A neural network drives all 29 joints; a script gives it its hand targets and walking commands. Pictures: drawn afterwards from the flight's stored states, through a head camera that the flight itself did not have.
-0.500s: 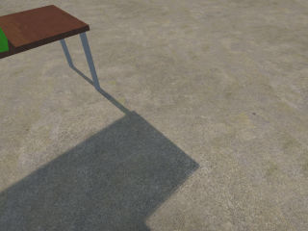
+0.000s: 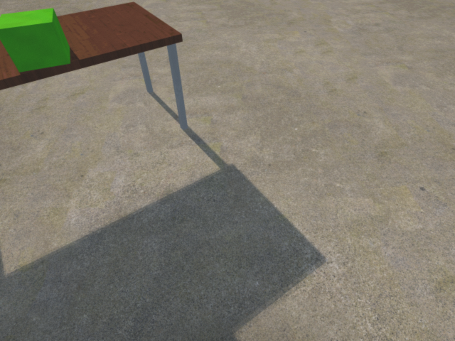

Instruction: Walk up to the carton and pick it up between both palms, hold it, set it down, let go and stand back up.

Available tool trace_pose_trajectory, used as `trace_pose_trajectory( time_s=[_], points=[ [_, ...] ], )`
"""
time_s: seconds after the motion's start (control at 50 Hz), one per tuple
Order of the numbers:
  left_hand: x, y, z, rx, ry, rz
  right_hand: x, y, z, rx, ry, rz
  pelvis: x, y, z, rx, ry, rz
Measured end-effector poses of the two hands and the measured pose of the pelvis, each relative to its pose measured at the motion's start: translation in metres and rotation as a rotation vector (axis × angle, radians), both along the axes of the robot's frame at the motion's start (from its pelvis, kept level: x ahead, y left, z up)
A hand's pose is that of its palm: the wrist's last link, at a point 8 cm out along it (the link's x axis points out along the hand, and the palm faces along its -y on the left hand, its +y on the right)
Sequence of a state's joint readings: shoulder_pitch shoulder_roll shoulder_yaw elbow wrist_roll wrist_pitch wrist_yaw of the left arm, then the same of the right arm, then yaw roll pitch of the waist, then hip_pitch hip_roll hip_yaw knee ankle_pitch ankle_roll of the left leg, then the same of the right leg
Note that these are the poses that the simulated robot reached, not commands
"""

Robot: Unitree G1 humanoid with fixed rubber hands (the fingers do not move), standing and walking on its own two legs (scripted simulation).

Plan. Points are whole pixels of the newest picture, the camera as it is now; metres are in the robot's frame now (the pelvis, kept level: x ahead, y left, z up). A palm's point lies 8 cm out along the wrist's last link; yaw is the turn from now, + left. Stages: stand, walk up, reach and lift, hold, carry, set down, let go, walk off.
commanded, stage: walk up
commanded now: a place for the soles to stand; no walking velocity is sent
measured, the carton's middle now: (36, 39) +1.36 +0.90 -0.03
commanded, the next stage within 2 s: none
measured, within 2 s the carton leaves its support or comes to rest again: neither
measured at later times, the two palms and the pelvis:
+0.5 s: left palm out of the picture +0.19 +0.46 -0.11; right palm (310, 288) +0.28 -0.15 -0.12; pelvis +0.19 +0.15 -0.01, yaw +15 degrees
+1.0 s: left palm out of the picture +0.26 +0.52 -0.09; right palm (235, 156) +0.65 +0.00 -0.09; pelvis +0.40 +0.23 -0.01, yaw +27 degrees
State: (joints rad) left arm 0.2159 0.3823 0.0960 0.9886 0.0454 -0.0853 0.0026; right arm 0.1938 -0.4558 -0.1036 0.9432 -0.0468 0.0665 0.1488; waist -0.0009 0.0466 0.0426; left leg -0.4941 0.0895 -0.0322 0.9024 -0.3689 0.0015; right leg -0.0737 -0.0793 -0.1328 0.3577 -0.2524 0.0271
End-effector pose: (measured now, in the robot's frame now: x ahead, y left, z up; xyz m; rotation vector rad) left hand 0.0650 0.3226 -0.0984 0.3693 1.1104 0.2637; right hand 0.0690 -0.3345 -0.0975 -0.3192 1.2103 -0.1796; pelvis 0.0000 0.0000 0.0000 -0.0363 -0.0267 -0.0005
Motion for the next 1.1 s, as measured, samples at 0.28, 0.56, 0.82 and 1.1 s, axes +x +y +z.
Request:
trace_pose_trajectory(
  time_s=[0.28,0.56,0.82,1.1],
  points=[
    [0.063,0.137,-0.042,-0.007,-0.011,0.104,0.160,0.130,-0.002,-0.037,-0.172,0.160,0.092,0.107,-0.034,0.017,-0.015,0.168],
    [0.144,0.153,-0.001,-0.034,-0.017,0.174,0.246,0.191,-0.028,0.042,-0.017,0.241,0.216,0.156,-0.013,0.101,0.009,0.283],
    [0.189,0.175,0.033,0.068,-0.071,0.391,0.468,0.259,-0.017,0.064,-0.129,0.492,0.335,0.180,-0.001,0.045,0.005,0.385],
    [0.211,0.239,-0.030,-0.067,0.089,0.518,0.626,0.395,0.003,0.019,-0.186,0.645,0.433,0.277,-0.023,-0.013,0.023,0.506]
  ],
)
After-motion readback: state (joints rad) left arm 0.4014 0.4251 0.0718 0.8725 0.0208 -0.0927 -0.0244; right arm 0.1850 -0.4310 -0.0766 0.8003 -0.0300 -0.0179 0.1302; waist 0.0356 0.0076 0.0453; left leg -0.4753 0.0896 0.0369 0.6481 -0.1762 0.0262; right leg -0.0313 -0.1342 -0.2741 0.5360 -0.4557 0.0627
